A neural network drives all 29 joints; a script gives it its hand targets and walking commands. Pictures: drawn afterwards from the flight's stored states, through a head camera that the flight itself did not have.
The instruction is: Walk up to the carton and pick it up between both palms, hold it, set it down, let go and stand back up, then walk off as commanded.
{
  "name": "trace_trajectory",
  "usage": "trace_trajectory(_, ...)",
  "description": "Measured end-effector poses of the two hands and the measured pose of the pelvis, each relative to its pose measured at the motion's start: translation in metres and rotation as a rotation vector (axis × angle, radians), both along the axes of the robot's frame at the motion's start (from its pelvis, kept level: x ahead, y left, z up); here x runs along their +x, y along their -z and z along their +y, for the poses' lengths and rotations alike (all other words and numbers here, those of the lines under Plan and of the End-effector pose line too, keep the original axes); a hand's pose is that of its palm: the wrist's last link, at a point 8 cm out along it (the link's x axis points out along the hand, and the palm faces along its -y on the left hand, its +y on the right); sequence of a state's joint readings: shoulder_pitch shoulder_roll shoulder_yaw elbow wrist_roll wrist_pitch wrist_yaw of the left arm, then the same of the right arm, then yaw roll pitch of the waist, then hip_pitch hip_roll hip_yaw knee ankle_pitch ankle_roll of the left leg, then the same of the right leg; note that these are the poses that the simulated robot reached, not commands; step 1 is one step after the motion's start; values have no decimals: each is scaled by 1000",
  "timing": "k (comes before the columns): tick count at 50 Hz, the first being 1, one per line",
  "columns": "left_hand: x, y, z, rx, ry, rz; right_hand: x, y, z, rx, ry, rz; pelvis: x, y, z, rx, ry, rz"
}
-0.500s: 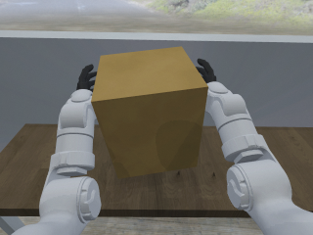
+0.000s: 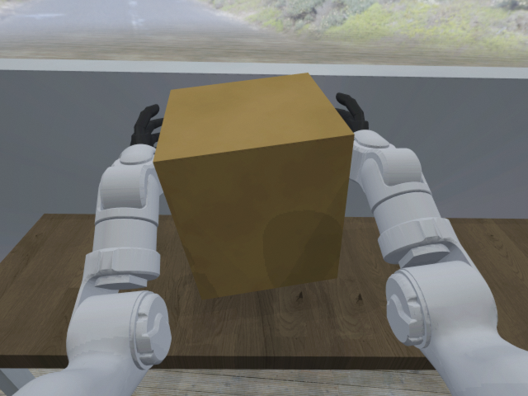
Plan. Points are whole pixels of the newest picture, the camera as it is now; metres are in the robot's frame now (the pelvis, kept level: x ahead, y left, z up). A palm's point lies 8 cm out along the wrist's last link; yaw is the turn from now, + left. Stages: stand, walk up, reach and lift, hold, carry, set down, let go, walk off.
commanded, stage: hold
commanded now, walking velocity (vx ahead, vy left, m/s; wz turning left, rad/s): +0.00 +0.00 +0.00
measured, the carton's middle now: (255, 185) +0.38 +0.02 +0.21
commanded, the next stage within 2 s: none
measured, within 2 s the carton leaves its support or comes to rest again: neither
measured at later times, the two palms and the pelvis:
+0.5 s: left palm (144, 148) +0.37 +0.17 +0.28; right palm (360, 130) +0.38 -0.13 +0.30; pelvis +0.00 +0.00 +0.00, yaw +0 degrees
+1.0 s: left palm (145, 148) +0.37 +0.17 +0.28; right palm (361, 130) +0.38 -0.13 +0.30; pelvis +0.00 +0.00 +0.00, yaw +0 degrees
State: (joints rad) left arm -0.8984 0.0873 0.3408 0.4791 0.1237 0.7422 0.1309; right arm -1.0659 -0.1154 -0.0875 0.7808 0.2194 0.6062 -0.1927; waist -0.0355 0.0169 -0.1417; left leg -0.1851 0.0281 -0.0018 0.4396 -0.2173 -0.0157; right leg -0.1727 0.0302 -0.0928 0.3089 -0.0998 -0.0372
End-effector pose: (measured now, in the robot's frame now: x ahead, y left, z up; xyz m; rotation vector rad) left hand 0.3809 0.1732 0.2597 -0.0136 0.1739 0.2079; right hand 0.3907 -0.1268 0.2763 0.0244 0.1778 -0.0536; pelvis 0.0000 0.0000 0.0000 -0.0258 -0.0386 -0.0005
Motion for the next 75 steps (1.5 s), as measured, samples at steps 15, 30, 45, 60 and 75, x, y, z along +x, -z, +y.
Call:
trace_trajectory(15, -7, -13, -3, 0, 8, -4, -8, -18, -3, 0, 7, -5, -1, 0, 0, 0, 0, -8)
trace_trajectory(30, -7, -15, -3, -1, 12, 2, -8, -22, -3, 1, 9, 1, -1, 0, 0, 0, 0, -8)
trace_trajectory(45, -7, -17, -4, 3, 15, 4, -9, -24, -4, 6, 12, 2, -1, 0, 0, 0, 0, -8)
trace_trajectory(60, -8, -18, -5, 6, 17, 5, -10, -25, -5, 10, 13, 3, -1, 0, 0, 0, 0, -8)
trace_trajectory(75, -9, -19, -5, 6, 19, 4, -10, -26, -5, 10, 14, 1, -1, 0, 1, 0, 0, -8)
